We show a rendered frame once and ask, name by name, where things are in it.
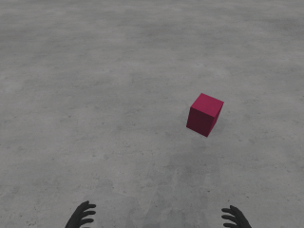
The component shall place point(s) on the robot right hand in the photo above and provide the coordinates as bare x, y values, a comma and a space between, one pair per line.
239, 219

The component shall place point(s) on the carton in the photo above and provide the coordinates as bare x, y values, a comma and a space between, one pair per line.
203, 114

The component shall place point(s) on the robot left hand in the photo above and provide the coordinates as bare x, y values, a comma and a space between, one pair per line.
76, 219

